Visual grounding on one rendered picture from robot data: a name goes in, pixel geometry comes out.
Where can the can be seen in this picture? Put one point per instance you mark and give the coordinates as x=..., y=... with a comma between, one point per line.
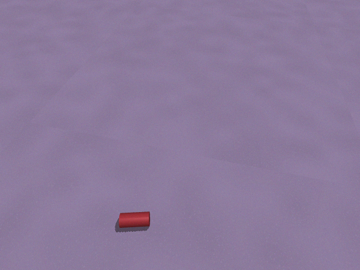
x=136, y=219

